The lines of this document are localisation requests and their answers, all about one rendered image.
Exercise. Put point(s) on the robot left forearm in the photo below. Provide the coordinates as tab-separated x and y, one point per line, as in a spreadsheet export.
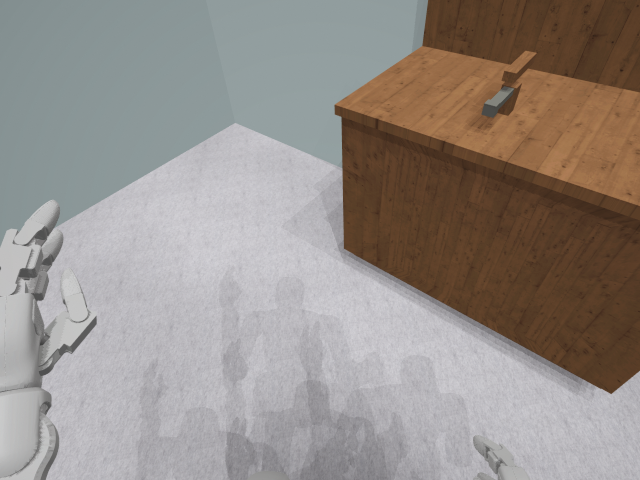
29	441

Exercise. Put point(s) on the left robot hand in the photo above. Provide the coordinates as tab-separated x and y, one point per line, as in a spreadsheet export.
25	258

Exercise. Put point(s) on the counter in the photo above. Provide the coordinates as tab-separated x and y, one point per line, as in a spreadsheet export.
527	222

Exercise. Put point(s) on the right robot hand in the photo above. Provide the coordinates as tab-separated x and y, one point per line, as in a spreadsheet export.
500	460

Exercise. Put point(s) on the tap lever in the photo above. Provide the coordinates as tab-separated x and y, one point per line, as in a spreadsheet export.
492	106

